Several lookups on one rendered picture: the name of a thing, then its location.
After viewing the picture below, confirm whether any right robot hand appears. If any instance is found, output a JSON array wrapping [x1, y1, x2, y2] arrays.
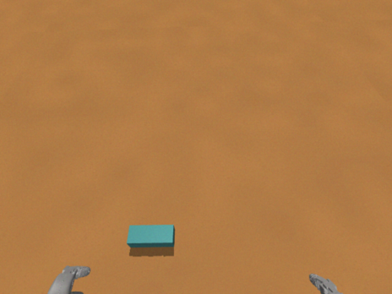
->
[[309, 274, 343, 294]]

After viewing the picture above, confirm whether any left robot hand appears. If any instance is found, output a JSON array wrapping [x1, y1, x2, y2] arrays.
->
[[47, 266, 91, 294]]

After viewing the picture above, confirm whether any carton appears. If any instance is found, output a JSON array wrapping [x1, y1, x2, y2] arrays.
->
[[127, 225, 175, 247]]

